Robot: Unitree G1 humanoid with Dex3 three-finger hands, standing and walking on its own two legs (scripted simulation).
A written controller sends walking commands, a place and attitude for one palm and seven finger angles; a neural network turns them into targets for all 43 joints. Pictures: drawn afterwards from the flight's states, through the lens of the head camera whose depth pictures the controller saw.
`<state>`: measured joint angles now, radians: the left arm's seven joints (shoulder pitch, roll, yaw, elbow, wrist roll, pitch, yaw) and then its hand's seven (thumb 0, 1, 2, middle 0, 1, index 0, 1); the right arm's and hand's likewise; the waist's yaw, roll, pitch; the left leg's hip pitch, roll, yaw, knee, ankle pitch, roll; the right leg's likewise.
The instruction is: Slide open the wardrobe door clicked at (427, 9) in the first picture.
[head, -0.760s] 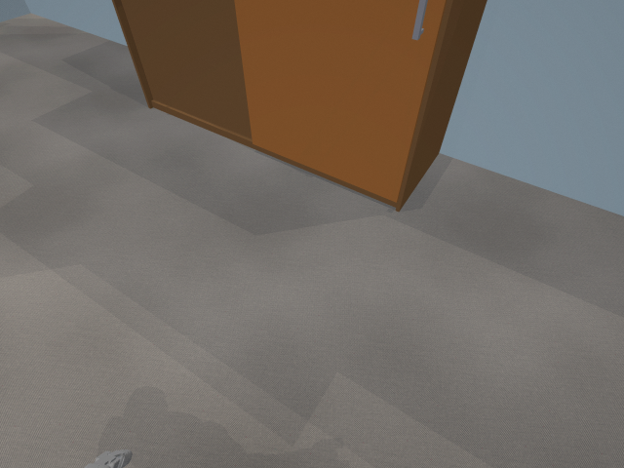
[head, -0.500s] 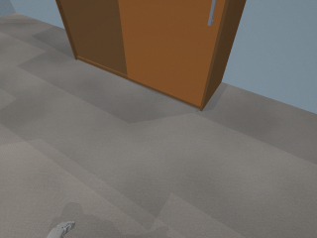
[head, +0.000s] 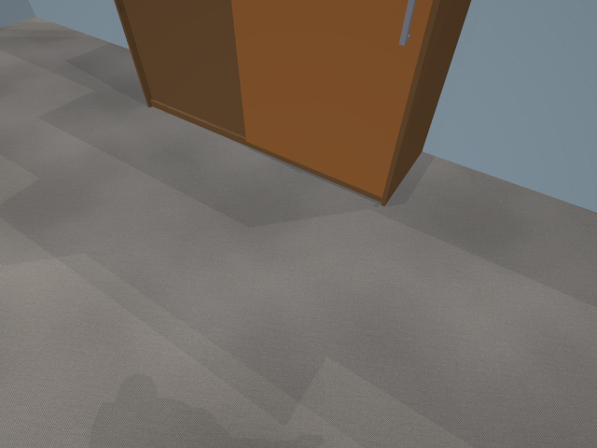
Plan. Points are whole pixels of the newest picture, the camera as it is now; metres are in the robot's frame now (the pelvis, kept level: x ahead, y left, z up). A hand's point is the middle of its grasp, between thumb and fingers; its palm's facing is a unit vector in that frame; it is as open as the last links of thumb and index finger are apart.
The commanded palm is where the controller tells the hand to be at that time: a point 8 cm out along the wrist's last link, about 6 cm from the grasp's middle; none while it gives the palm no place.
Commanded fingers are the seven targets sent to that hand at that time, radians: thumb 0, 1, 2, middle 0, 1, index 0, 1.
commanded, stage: stand and wait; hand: right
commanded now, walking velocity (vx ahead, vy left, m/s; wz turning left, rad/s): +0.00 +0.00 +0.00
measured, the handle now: (412, 8) +1.35 -0.29 +0.10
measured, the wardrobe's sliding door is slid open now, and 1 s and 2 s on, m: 0.00 0.00 0.00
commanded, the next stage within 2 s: look at it before walking up in 0.06 s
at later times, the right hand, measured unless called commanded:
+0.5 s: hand out of the picture +0.07 -0.24 -0.16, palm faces -0.03 +0.95 -0.32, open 7.4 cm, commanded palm none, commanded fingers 0.00 -0.90 -0.90 0.20 0.30 0.20 0.30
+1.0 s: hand out of the picture +0.05 -0.22 -0.18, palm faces -0.05 +0.97 -0.24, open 7.4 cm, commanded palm none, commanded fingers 0.00 -0.90 -0.90 0.20 0.30 0.20 0.30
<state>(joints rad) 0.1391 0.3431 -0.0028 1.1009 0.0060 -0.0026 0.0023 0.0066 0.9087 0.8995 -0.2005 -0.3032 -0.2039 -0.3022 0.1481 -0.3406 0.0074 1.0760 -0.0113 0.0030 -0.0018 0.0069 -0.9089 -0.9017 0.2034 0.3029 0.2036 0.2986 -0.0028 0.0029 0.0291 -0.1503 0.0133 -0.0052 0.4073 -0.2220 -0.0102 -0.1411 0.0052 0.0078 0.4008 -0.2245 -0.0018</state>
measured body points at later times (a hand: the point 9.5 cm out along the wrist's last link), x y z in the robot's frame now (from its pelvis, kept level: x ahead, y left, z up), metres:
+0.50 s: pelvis -0.01 +0.00 +0.00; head -0.01 +0.00 +0.45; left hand +0.07 +0.30 -0.13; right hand +0.07 -0.29 -0.13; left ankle +0.00 +0.13 -0.74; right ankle +0.00 -0.12 -0.74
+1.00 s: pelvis +0.02 +0.00 -0.01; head +0.02 -0.01 +0.44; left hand +0.06 +0.27 -0.15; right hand +0.05 -0.27 -0.16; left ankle +0.00 +0.13 -0.74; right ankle +0.00 -0.12 -0.74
